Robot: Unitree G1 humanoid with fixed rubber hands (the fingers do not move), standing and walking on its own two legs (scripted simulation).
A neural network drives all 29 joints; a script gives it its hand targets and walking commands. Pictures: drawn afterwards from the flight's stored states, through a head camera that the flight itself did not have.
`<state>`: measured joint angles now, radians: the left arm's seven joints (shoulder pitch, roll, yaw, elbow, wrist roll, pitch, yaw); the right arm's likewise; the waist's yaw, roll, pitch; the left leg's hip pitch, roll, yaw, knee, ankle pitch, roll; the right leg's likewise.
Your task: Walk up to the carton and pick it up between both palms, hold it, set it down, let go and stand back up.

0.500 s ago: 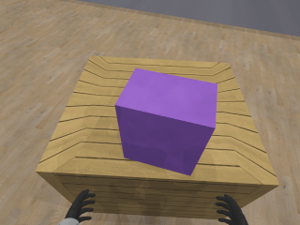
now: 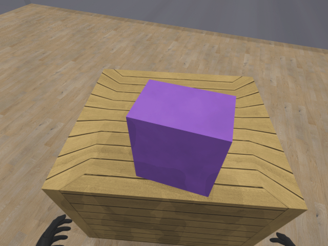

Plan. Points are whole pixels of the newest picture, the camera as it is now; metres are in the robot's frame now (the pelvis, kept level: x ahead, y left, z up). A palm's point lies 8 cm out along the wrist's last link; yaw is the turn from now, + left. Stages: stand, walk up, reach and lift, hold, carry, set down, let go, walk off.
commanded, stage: stand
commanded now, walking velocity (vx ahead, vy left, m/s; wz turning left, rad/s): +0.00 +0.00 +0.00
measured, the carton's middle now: (180, 140) +0.42 -0.04 -0.01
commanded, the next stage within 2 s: none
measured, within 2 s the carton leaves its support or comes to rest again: neither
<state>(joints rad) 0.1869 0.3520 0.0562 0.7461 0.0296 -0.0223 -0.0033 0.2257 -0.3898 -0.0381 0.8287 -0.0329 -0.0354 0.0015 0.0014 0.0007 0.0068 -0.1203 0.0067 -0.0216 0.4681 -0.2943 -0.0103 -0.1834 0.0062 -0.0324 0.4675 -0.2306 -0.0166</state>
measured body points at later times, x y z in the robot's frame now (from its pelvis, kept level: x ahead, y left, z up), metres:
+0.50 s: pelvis -0.02 +0.00 +0.01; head -0.03 +0.00 +0.46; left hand +0.08 +0.31 -0.11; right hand +0.08 -0.30 -0.11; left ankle -0.02 +0.13 -0.74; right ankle +0.02 -0.11 -0.74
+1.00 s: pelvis -0.01 +0.00 +0.01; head -0.01 +0.00 +0.46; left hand +0.08 +0.31 -0.11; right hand +0.09 -0.31 -0.11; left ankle -0.02 +0.13 -0.74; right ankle +0.02 -0.11 -0.74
